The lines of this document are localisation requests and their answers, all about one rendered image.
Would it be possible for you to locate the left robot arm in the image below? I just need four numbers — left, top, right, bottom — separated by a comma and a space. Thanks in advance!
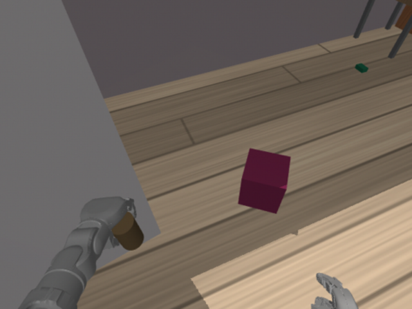
18, 218, 110, 309

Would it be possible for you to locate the right robot hand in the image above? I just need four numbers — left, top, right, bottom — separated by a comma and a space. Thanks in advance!
311, 273, 359, 309

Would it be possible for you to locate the left robot hand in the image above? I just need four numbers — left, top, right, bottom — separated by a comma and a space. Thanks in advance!
80, 196, 136, 249

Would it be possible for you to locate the chair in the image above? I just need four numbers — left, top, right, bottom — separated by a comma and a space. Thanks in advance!
353, 0, 412, 59

